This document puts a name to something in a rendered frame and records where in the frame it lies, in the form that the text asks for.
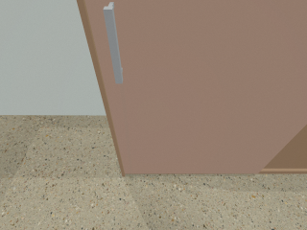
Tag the wardrobe door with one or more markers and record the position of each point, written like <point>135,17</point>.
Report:
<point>293,155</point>
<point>209,86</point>

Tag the handle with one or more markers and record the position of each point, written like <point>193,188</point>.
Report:
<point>113,42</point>

